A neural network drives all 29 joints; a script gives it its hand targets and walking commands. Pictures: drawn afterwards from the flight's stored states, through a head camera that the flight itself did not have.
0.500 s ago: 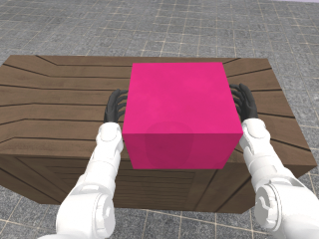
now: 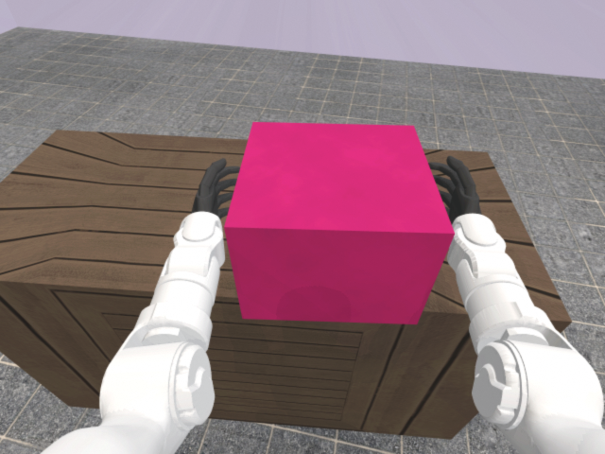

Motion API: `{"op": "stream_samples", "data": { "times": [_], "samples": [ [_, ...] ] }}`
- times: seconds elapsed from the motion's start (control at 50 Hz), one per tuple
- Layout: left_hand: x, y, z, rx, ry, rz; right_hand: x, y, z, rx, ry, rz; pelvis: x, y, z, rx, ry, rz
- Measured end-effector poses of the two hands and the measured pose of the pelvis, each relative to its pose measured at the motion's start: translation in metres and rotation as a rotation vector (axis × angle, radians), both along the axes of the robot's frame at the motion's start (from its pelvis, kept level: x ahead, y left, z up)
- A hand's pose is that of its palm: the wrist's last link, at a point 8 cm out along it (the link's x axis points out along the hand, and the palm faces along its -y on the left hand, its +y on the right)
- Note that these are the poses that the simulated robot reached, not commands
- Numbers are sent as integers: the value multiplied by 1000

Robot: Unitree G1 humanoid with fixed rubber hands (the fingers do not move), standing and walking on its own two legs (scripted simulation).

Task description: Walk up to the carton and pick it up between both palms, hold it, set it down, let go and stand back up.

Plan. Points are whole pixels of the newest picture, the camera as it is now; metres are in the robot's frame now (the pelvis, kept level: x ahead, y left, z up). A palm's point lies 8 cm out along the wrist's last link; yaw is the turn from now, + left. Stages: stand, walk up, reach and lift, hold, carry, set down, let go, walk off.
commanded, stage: reach and lift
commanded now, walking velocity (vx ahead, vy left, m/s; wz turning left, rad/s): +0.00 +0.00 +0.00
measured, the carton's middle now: (331, 218) +0.45 -0.02 +0.08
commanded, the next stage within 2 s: hold in 1.78 s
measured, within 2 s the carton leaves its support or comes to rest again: neither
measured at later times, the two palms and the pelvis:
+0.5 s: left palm (196, 212) +0.40 +0.17 +0.14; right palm (456, 210) +0.40 -0.18 +0.14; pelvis +0.03 +0.00 +0.00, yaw +1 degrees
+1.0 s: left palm (182, 214) +0.36 +0.17 +0.17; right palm (471, 223) +0.36 -0.18 +0.16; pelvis -0.01 +0.01 +0.00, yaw +1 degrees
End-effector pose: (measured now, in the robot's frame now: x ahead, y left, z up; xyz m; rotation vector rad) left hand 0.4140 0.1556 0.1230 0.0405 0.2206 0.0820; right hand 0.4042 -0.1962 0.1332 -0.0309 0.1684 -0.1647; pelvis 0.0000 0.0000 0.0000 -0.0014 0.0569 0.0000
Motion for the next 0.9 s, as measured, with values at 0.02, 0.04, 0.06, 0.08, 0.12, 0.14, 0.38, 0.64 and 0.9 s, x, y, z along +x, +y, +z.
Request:
{"op": "stream_samples", "data": {
  "times": [0.02, 0.04, 0.06, 0.08, 0.12, 0.14, 0.38, 0.64, 0.9],
  "samples": [
    [-1, 1, -1, -1, 6, 0, -1, 1, -1, 1, 5, -1, -1, 0, 0, 0, -4, -1],
    [-1, 2, -2, -2, 10, 0, -2, 2, -3, 1, 10, -2, -1, 0, 0, 1, -8, -2],
    [-2, 3, -3, -2, 13, 1, -2, 3, -5, 3, 13, -2, -1, 1, 0, 1, -10, -3],
    [-2, 4, -5, -2, 14, 2, -3, 4, -6, 4, 14, -2, 0, 1, 0, 0, -11, -3],
    [-3, 6, -6, 0, 11, 5, -3, 6, -9, 7, 10, 2, 1, 2, 0, -1, -12, -4],
    [-3, 7, -6, 2, 6, 6, -2, 7, -10, 8, 6, 4, 3, 2, 1, -1, -12, -4],
    [-3, 4, 8, 26, -32, 11, 1, 4, 0, -1, -33, 14, 26, 2, 1, -15, -75, 12],
    [-30, 25, 23, 11, -69, 31, -19, 26, 21, 13, -72, 24, 24, 9, 0, -17, -135, 24],
    [-54, 18, 44, 36, -65, 15, -48, 18, 31, 38, -70, 8, 2, 10, 0, -9, -175, 19]
  ]
}}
